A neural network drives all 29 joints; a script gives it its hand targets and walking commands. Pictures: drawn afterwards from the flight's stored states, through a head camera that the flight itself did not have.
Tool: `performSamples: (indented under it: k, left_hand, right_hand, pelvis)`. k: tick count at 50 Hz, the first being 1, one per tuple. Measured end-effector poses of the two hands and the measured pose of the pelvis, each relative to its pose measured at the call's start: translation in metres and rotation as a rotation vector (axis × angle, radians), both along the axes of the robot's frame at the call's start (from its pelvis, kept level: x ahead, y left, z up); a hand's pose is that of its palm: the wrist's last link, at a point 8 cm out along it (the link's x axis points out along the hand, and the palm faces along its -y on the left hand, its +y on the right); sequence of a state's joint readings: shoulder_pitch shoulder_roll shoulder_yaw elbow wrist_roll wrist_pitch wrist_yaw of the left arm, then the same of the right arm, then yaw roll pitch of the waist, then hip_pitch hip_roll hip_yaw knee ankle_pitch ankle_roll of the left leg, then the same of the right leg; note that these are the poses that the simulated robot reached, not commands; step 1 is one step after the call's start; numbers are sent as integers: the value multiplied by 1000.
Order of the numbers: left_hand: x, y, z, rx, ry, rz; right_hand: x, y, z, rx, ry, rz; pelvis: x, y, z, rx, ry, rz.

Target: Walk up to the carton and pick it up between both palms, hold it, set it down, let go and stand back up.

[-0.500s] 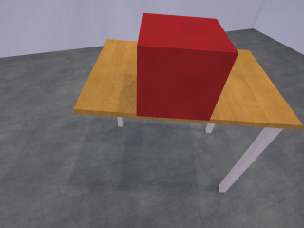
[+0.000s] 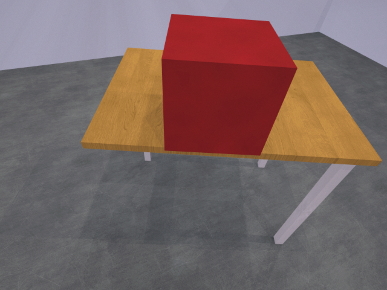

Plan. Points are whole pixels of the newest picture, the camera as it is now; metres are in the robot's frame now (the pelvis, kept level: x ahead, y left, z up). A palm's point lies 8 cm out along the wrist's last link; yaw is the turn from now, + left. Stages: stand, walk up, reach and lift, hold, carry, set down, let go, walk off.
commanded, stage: walk up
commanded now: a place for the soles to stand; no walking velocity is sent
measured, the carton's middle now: (216, 86) +0.62 -0.06 +0.12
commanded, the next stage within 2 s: none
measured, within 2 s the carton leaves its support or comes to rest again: neither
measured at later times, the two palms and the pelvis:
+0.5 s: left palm out of the picture +0.07 +0.14 -0.14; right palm (324, 268) +0.21 -0.34 -0.13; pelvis +0.11 -0.10 -0.01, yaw +4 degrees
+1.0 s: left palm (114, 271) +0.20 +0.17 -0.12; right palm (304, 248) +0.26 -0.30 -0.12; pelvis +0.15 -0.07 +0.00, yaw -1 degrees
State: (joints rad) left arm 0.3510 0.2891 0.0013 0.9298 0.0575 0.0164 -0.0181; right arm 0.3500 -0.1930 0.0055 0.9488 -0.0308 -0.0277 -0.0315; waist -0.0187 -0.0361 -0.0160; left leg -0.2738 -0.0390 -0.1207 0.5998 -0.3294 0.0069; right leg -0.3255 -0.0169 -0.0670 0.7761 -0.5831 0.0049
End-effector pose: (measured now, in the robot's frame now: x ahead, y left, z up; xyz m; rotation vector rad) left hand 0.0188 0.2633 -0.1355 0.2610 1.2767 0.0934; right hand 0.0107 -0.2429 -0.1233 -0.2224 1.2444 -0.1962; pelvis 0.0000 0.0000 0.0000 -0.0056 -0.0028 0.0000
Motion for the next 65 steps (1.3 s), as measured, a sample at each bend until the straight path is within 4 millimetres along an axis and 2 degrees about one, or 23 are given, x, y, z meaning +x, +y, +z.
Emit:
performSamples:
  k: [3,6,8,10,12,14,19,22,26,30,35,39,46,50,55,65]
  left_hand:
    - [21,-7,2,16,-19,-25]
    - [52,-24,7,23,-76,-39]
    - [73,-40,10,27,-121,-38]
    - [87,-55,9,38,-168,-17]
    - [87,-69,5,44,-179,30]
    - [78,-81,3,42,-149,86]
    - [57,-106,6,25,-79,182]
    - [50,-117,4,8,-42,211]
    - [50,-126,-4,-18,12,220]
    - [73,-128,-14,-54,20,192]
    - [116,-128,-9,-82,-19,149]
    - [143,-119,-4,-72,-44,108]
    - [175,-96,8,-24,-83,66]
    - [182,-89,11,-11,-89,57]
    - [182,-88,10,-18,-75,42]
    - [163,-90,3,-41,-6,12]
  right_hand:
    - [-19,-22,4,-30,53,-39]
    - [-33,-47,4,-43,112,-57]
    - [-33,-67,-1,-44,142,-56]
    - [-21,-87,-14,-39,158,-25]
    - [3,-101,-27,-30,148,19]
    - [36,-108,-32,-21,101,53]
    - [127,-108,-21,3,-57,151]
    - [171,-102,-11,12,-120,195]
    - [211,-91,-7,18,-155,216]
    - [231,-77,-7,22,-148,208]
    - [245,-65,0,44,-141,174]
    - [253,-60,3,51,-147,155]
    - [254,-55,1,65,-152,115]
    - [247,-54,-1,67,-139,90]
    - [234,-55,-1,62,-115,65]
    - [198,-59,-1,40,-40,17]
  pelvis:
    - [8,-17,0,17,6,11]
    - [18,-37,-1,31,2,20]
    - [27,-51,-5,35,-9,23]
    - [37,-65,-14,22,-24,30]
    - [44,-75,-22,-5,-46,39]
    - [52,-82,-22,-11,-60,49]
    - [77,-93,-13,-16,-70,74]
    - [92,-97,-9,-25,-63,72]
    - [110,-98,-10,-38,-62,66]
    - [123,-96,-12,-10,-67,65]
    - [134,-89,-4,-4,-43,44]
    - [142,-83,0,-2,-29,31]
    - [152,-73,3,2,-29,6]
    - [155,-69,4,6,-31,-9]
    - [154,-64,5,8,-34,-23]
    - [145,-58,7,11,-33,-52]
